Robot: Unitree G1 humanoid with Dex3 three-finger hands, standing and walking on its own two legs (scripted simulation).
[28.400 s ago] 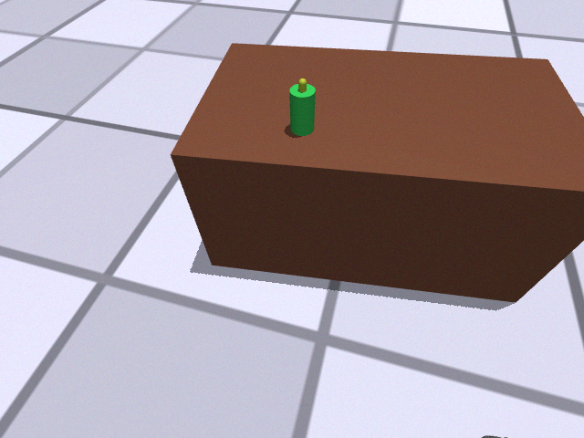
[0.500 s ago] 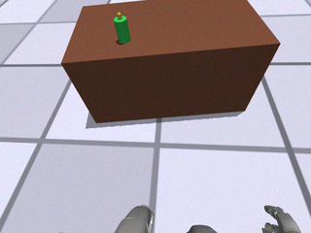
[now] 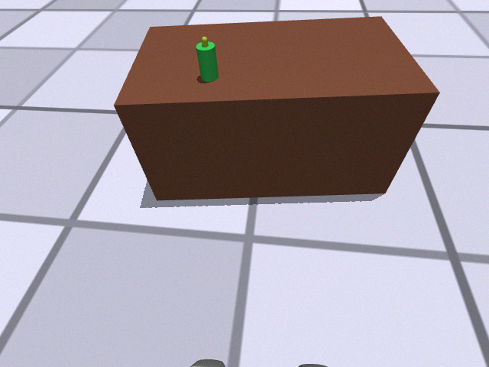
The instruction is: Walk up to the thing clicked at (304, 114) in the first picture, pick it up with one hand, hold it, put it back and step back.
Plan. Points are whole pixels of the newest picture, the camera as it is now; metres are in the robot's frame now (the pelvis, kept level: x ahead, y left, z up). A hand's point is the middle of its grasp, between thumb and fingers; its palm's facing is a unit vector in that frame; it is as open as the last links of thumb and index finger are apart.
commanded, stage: step back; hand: left
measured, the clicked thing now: (207, 58) +1.15 +0.18 -0.08
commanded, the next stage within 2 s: stand in 0.54 s
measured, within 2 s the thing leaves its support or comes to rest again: neither
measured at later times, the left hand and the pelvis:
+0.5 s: hand (106, 362) +0.14 +0.29 -0.14, palm faces -0.02 -0.93 -0.37, open 7.4 cm; pelvis +0.05 +0.02 +0.01, yaw -1 degrees
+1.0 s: hand out of the picture +0.12 +0.27 -0.14, palm faces -0.05 -0.94 -0.34, open 7.4 cm; pelvis +0.04 +0.02 +0.02, yaw -1 degrees
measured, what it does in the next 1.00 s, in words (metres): stands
